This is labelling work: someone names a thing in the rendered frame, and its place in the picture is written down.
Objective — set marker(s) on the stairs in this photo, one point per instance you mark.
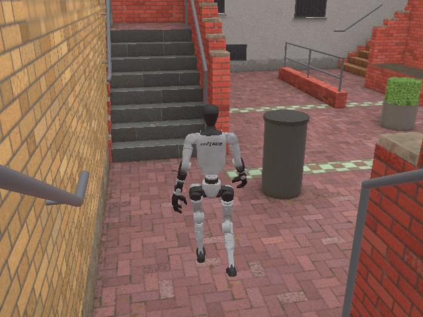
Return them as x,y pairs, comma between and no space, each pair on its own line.
357,65
155,94

